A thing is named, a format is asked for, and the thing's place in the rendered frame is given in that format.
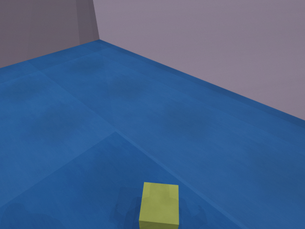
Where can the carton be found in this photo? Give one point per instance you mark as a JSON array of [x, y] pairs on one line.
[[159, 206]]

